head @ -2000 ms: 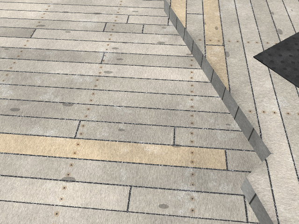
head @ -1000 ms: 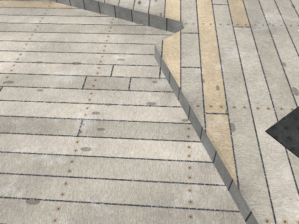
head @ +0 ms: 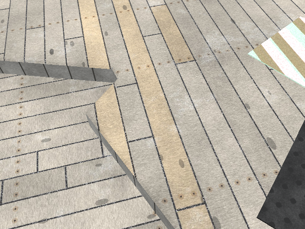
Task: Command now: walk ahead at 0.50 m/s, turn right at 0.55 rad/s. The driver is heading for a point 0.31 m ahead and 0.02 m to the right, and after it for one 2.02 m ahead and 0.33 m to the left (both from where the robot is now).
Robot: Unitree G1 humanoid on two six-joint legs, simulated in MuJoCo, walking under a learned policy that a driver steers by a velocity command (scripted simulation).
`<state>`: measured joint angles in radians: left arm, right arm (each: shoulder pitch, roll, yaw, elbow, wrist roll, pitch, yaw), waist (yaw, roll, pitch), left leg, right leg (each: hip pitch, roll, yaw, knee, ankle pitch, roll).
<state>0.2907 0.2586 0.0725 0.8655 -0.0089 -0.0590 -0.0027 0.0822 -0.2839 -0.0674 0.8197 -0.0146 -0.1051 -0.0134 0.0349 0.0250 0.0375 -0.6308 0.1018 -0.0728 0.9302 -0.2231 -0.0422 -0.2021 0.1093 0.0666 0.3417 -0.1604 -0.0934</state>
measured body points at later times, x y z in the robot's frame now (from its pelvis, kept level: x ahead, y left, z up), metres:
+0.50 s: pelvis +0.26 +0.04 -0.01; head +0.28 +0.04 +0.44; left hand +0.47 +0.24 -0.11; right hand +0.19 -0.20 -0.14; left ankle +0.28 +0.15 -0.75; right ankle +0.24 -0.07 -0.50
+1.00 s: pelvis +0.50 -0.05 +0.11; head +0.50 -0.07 +0.56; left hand +0.49 +0.22 -0.01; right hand +0.72 -0.30 +0.02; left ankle +0.56 +0.08 -0.52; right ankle +0.49 -0.17 -0.63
